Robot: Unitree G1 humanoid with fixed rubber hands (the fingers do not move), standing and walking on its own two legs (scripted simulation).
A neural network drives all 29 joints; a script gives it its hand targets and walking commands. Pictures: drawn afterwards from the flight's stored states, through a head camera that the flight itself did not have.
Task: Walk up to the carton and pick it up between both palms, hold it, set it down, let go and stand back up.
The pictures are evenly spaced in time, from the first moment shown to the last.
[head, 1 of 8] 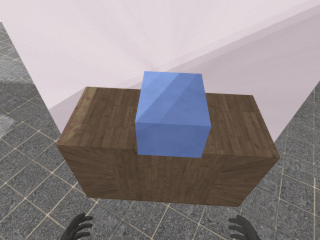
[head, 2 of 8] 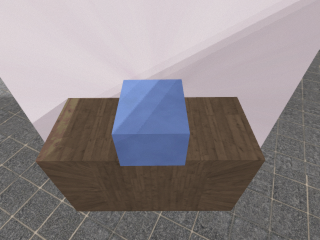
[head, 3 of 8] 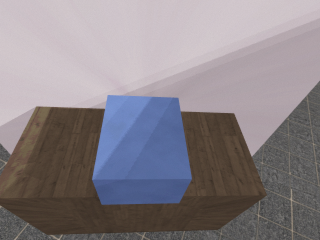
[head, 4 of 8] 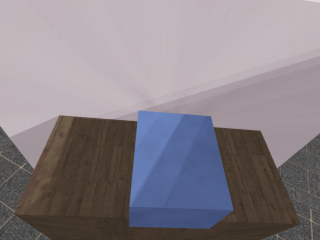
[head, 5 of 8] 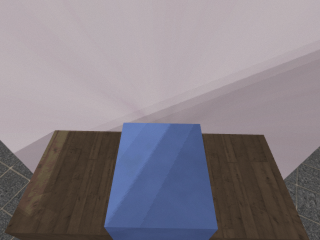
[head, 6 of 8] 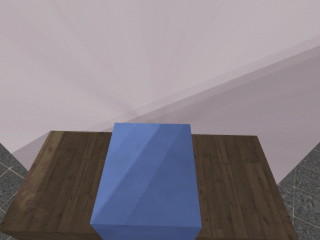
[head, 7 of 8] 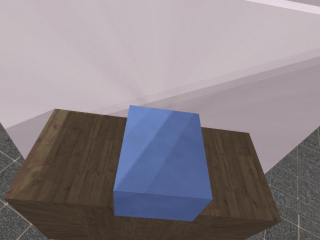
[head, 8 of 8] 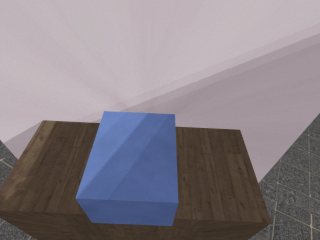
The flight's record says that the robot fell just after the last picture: no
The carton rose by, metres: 0.00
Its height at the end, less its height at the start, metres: +0.00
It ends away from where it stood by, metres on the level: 0.00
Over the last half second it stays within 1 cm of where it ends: yes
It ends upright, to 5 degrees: yes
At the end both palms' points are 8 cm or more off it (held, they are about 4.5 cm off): yes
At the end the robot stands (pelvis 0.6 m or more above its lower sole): yes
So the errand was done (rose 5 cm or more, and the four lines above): no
